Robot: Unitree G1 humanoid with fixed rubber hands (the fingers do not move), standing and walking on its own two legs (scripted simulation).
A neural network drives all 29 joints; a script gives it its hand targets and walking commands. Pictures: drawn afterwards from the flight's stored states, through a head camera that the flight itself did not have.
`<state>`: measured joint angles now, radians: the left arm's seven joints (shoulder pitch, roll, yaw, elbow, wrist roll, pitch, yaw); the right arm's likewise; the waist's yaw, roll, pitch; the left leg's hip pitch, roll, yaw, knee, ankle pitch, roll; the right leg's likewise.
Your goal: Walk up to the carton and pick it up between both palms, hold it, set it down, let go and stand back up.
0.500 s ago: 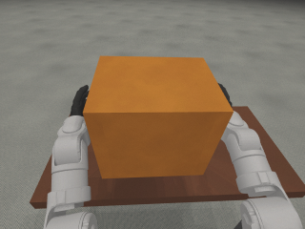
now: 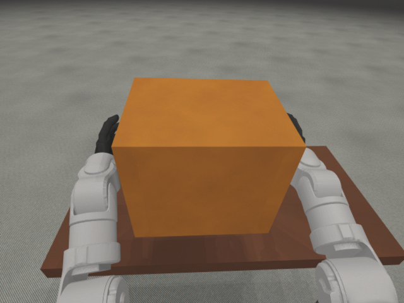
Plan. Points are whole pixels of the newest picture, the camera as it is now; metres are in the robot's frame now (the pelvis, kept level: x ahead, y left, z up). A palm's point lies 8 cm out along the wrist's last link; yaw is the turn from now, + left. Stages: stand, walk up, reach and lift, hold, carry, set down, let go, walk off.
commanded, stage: hold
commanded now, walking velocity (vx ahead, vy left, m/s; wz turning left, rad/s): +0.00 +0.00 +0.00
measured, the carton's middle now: (202, 156) +0.37 +0.00 +0.17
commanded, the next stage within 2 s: none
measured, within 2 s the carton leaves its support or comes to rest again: neither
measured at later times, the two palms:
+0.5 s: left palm (109, 157) +0.36 +0.18 +0.18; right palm (293, 151) +0.37 -0.18 +0.18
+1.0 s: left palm (108, 156) +0.36 +0.19 +0.18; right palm (293, 150) +0.37 -0.18 +0.18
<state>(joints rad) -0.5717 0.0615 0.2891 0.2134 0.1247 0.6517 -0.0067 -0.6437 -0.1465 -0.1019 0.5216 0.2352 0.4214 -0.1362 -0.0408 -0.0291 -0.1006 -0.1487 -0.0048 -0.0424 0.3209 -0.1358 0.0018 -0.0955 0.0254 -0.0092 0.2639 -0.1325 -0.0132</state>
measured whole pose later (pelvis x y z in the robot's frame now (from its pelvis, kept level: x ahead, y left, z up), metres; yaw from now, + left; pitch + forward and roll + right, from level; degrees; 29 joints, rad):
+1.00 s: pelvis +0.00 +0.00 +0.00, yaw +0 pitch -2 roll -1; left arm -0.54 0.05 0.28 0.17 0.13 0.66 0.00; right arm -0.62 -0.15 -0.09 0.49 0.25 0.42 -0.14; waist -0.05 -0.03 -0.09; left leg -0.14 -0.01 -0.05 0.33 -0.15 0.00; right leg -0.08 0.03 -0.01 0.26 -0.14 -0.01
